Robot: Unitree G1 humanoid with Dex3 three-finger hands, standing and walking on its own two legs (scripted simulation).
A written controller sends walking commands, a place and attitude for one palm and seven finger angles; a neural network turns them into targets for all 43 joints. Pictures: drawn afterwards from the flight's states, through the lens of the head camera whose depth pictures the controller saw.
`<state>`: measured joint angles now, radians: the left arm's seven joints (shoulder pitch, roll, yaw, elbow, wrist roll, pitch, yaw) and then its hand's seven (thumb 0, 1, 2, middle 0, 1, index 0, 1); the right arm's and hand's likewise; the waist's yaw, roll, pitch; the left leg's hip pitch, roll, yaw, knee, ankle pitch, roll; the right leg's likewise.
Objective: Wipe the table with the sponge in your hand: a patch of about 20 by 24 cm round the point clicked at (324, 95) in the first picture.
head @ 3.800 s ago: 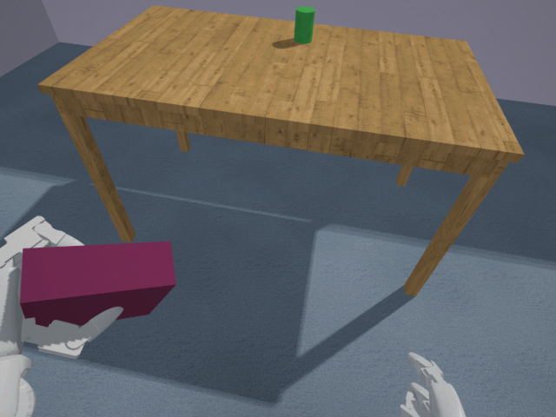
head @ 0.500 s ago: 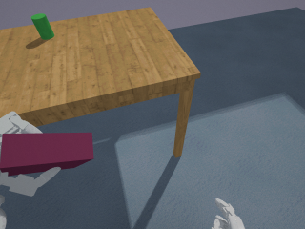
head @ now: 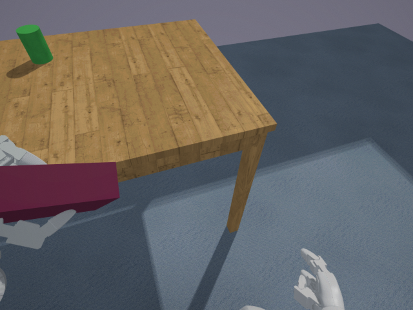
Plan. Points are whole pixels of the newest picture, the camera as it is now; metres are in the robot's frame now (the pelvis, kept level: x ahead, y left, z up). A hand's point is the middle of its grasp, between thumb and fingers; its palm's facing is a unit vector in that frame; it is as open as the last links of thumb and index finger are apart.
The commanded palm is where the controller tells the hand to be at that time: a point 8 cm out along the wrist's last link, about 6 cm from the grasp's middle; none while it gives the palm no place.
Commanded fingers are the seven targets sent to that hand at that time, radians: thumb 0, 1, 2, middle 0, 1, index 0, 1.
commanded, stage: take the last steps up to it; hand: left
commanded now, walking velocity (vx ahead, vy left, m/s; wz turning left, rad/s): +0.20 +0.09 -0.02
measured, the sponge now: (73, 192) +0.25 +0.21 +0.17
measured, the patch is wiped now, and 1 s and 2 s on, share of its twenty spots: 0.00 0.00 0.00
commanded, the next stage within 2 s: come to a stop and stand still in 0.46 s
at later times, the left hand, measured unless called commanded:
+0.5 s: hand (69, 163) +0.28 +0.22 +0.19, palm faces +0.35 -0.81 -0.48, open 9.4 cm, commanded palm +0.23 +0.27 +0.19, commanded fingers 0.00 0.10 1.30 -1.20 -1.60 -1.20 -1.60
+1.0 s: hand (56, 143) +0.31 +0.25 +0.20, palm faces +0.46 -0.77 -0.44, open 9.4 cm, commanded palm +0.23 +0.25 +0.19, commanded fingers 0.00 0.10 1.30 -1.20 -1.60 -1.20 -1.60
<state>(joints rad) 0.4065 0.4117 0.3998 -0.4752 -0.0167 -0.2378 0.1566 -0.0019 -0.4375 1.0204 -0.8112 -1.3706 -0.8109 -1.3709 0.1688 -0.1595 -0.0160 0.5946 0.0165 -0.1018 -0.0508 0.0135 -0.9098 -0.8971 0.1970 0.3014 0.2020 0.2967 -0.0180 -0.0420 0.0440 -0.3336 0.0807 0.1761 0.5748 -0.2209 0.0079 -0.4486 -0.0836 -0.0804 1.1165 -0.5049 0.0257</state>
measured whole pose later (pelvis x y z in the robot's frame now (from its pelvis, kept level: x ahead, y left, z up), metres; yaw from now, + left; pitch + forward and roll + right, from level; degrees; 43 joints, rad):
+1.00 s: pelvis +0.06 -0.02 +0.01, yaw -2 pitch -3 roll +0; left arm 0.24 0.42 0.44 -0.31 -0.03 -0.20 0.10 0.00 -0.44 1.02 -0.81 -1.38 -0.81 -1.38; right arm 0.20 -0.19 0.04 0.62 0.01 -0.14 0.00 0.02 -0.90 -0.90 0.21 0.30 0.21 0.30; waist 0.05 0.03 0.11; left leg -0.29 0.03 0.04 0.53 -0.18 0.02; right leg -0.24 0.04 -0.08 0.55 -0.26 -0.07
